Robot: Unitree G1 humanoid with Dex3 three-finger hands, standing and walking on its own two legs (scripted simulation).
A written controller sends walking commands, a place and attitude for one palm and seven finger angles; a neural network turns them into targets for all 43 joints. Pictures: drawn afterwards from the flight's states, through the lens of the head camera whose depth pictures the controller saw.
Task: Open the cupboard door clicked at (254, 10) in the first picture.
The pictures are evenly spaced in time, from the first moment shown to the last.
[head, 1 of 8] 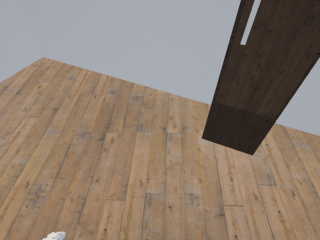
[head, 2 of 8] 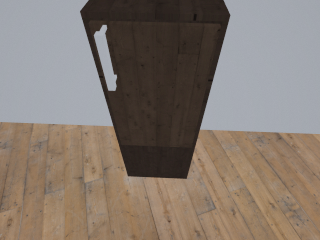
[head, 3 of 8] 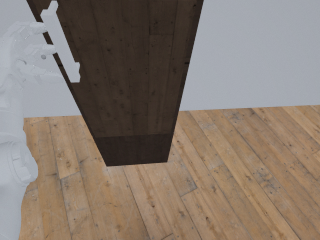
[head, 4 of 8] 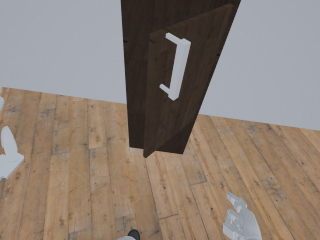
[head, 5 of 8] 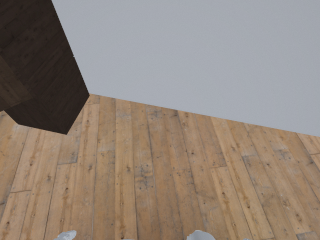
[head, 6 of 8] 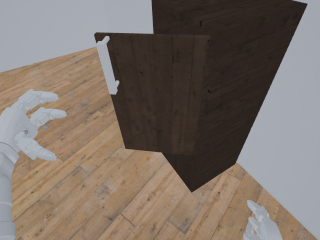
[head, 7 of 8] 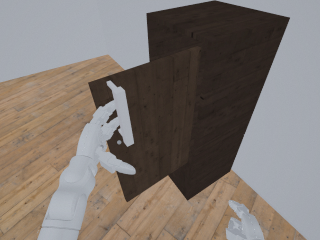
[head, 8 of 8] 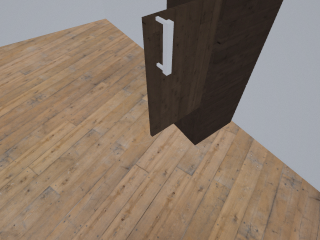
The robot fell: no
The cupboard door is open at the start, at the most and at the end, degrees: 0 95 93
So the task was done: yes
